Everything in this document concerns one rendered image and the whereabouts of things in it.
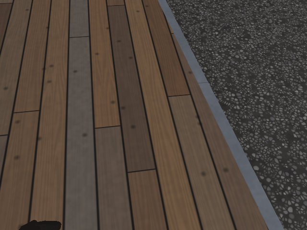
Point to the left robot hand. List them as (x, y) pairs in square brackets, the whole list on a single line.
[(41, 225)]

